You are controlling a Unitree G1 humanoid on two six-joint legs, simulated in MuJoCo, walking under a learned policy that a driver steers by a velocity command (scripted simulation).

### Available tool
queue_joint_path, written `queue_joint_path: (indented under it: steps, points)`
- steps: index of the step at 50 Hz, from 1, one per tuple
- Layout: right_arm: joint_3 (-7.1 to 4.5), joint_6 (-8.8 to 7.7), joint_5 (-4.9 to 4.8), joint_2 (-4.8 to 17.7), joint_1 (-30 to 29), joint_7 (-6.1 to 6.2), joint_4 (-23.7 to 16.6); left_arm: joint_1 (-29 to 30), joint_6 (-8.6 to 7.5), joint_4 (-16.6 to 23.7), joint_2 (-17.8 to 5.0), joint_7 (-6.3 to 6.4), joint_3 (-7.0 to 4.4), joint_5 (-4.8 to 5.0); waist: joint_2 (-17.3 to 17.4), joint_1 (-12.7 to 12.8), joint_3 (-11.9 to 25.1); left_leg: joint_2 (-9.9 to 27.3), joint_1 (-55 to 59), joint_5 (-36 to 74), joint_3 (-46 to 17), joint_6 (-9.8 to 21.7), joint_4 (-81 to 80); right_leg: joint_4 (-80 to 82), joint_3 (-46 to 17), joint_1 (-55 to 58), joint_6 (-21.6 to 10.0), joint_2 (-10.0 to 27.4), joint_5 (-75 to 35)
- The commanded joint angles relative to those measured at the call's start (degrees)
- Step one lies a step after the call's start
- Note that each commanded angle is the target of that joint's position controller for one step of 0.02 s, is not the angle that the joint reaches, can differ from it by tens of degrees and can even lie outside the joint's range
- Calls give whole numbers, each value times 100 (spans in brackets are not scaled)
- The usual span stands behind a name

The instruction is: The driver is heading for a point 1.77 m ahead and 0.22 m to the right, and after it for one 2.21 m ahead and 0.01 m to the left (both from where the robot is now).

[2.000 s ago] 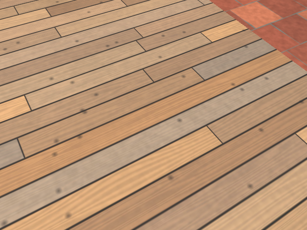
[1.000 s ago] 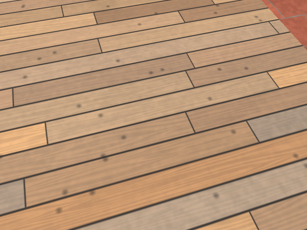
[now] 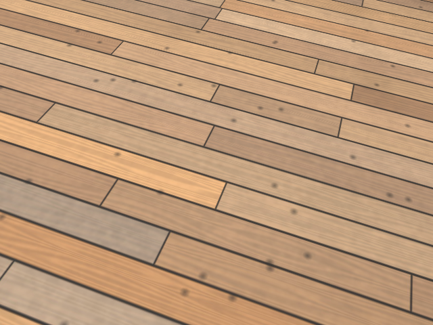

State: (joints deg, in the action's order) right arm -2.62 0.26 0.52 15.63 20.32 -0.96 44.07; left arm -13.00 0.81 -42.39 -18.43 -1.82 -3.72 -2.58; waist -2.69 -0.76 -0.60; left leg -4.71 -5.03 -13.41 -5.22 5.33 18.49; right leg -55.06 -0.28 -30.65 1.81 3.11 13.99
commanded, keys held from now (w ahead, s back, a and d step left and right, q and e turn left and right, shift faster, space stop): w+q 0.10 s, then w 0.84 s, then w+e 0.06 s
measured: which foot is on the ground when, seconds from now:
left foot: down 0.00-0.30, up 0.32-0.76, down 0.78-1.00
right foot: up 0.00-0.28, down 0.30-0.78, up 0.80-1.00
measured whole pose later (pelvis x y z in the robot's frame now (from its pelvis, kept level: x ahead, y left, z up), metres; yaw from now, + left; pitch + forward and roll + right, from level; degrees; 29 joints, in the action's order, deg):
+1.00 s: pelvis +0.51 +0.06 +0.00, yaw +9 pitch +0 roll +0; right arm -1.8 -4.6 1.0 14.2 17.3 -0.4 52.7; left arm -15.0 -2.0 -51.0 -15.1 -1.6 -2.3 -1.6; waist -1.8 0.1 -2.6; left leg -4.1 -9.3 -9.7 4.9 5.8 18.9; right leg -61.7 -0.9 -28.5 -2.9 3.3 16.1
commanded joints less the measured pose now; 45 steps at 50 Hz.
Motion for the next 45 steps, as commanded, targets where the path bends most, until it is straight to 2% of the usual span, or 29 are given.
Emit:
queue_joint_path:
  steps: [1, 5, 9, 10, 12, 13, 14, 15, 16, 17, 18, 19, 21, 24, 27, 30, 33, 36, 37, 38, 39, 40, 41, 42, 43, 44, 45]
  points:
    - [-263, -200, -14, 975, 180, 18, -204, 605, -86, 441, -388, -7, -97, 12, 824, -152, -364, 1271, 352, -496, -1624, 841, -1036, 313, -32, -1117, 115, 7, -364]
    - [-287, -241, 17, 1015, 576, 55, -54, 1208, -138, 607, -314, -20, -54, 43, 844, -393, -483, 1284, 426, -197, -1766, 903, -902, 1127, -62, -1158, 232, -64, -555]
    - [-258, -317, 38, 976, 800, 111, 106, 1559, -242, 745, -211, -68, 19, 74, 904, -499, -502, 1357, 407, 939, -1686, 822, -563, 1855, 74, -631, 64, -166, -595]
    - [-252, -338, 35, 986, 785, 128, 132, 1514, -268, 760, -220, -68, 23, 80, 924, -450, -475, 1409, 354, 1302, -1704, 756, -486, 1975, 97, -345, -33, -192, -564]
    - [-255, -368, 33, 1055, 574, 151, 147, 1072, -315, 667, -291, -16, -2, 99, 943, -173, -387, 1452, 79, 1977, -1678, 553, -291, 2271, 169, 621, -243, -320, -399]
    - [-255, -385, 30, 1103, 462, 153, 162, 618, -341, 527, -361, 47, -45, 105, 888, 77, -238, 1361, -59, 2795, -1566, 443, 140, 2483, 255, 1353, -351, -491, -267]
    - [-230, -407, 15, 1048, 437, 136, 210, -94, -395, 303, -498, 133, -112, 81, 597, 435, 141, 1040, -233, 3334, -1226, 304, 1129, 2817, 223, 2361, -498, -498, -342]
    - [-151, -442, -12, 802, 404, 105, 116, -1020, -454, 188, -884, 230, -206, -3, 41, 844, 882, 658, -892, 2510, -828, 136, 2719, 3102, -860, 3620, -789, 489, 649]
    - [-56, -454, -137, 304, 890, 93, -20, -1524, -438, 81, -1533, 251, -329, -78, -1322, 687, 1481, -376, -2479, -832, -228, -123, 4471, 3874, -3682, 4772, -1383, 1931, 1967]
    - [-103, -423, 51, 682, 791, 118, 92, -1234, -391, -24, -1177, 197, -277, 75, -865, 474, 965, -164, -3074, -1412, -431, -36, 5079, 4306, -4534, 4128, -1499, 2016, 2400]
    - [-128, -410, 91, 748, 424, 73, 99, -711, -387, 66, -722, 165, -171, 121, -275, 291, 225, 151, -3158, -940, -444, 27, 5180, 4270, -3670, 3406, -1467, 1813, 2301]
    - [-95, -417, 101, 681, 123, 12, 81, -419, -419, 69, -429, 135, -96, 118, 23, 231, -74, 348, -3051, -604, -330, 30, 4979, 4330, -2876, 2905, -1398, 1510, 1525]
    - [-67, -343, 174, 571, 11, -62, 104, -329, -501, -51, -175, 146, 5, 115, -231, 53, -185, 594, -2792, -378, -122, -52, 4568, 4466, -1855, 2468, -1217, 1033, 200]
    - [-13, -269, 213, 438, -115, -129, 119, -631, -648, -298, -231, 98, 2, 191, -262, -17, -132, 657, -2924, -163, 165, -184, 4406, 4562, -1266, 2497, -1335, 912, -1250]
    - [61, -263, 224, 337, -931, -173, -131, -872, -669, -504, -198, 83, 19, 225, -185, 87, -328, 848, -3405, 359, 469, -345, 3718, 4783, -810, 2592, -1382, 785, -1779]
    - [184, -288, 174, 131, -1696, -219, -348, -1041, -663, -675, -200, 73, 33, 236, -199, 235, -373, 804, -2976, 1029, 773, -412, 2465, 4765, -315, 2436, -1242, 528, -2330]
    - [203, -293, 131, 188, -2106, -204, -437, -1275, -656, -838, -362, 98, 6, 227, -180, 330, -377, 683, -2503, 1283, 901, -322, 1732, 4712, -301, 2603, -1172, 706, -2621]
    - [152, -309, 152, 332, -2071, -132, -419, -1321, -601, -977, -432, 149, 3, 196, -140, 216, -352, 556, -2256, 896, 894, -95, 1385, 4266, -307, 3182, -1091, 942, -3545]
    - [112, -328, 169, 403, -1799, -96, -326, -1286, -579, -1006, -474, 168, -3, 181, -168, 78, -192, 413, -1875, 643, 935, -3, 1262, 3830, -248, 3323, -1023, 932, -4265]
    - [56, -367, 188, 488, -1194, -55, -115, -1259, -542, -1040, -505, 179, -5, 177, -121, -192, 135, 241, -1146, 573, 1005, 121, 995, 3041, -129, 3341, -945, 828, -4789]
    - [-30, -427, 252, 668, -311, 4, 185, -1286, -518, -1046, -450, 183, 24, 183, 27, -538, 641, 331, 70, 599, 886, 297, 837, 1930, 62, 2862, -844, 605, -4424]
    - [-157, -454, 365, 1137, 678, 85, 327, -1313, -523, -834, -193, 179, 106, 189, 701, -847, 1401, 1748, 1442, -43, -653, 601, 763, 159, 301, 1771, -754, 301, -2362]
    - [-266, -389, 309, 1524, 678, 100, 367, -1992, -499, -785, 308, 150, 186, 322, 1919, -436, 1929, 3047, 2473, -360, -3345, 1358, 22, -1657, 279, -78, -577, -738, 1715]
    - [-217, -347, 70, 1119, 286, 73, 338, -1424, -453, -834, -374, 202, 24, 167, 847, -455, 1252, 2679, 1922, -614, -3141, 1177, -182, -1901, -316, -607, -667, -406, 1397]
    - [-129, -368, 40, 809, -209, 64, 302, -989, -494, -698, -318, 160, 17, 193, 704, -268, 517, 2429, 1150, -204, -2205, 1026, -300, -1695, -327, -650, -698, -176, 828]
    - [-74, -415, 72, 575, -436, 41, 323, -821, -514, -686, -183, 135, 53, 204, 543, -123, 215, 2157, 568, 505, -1629, 890, -481, -1391, -291, -438, -678, 1, 516]
    - [-43, -459, 62, 469, -509, 53, 365, -812, -459, -730, -131, 113, 53, 147, 587, 22, 64, 1920, 189, 916, -1191, 743, -590, -1138, -257, -196, -626, 118, 408]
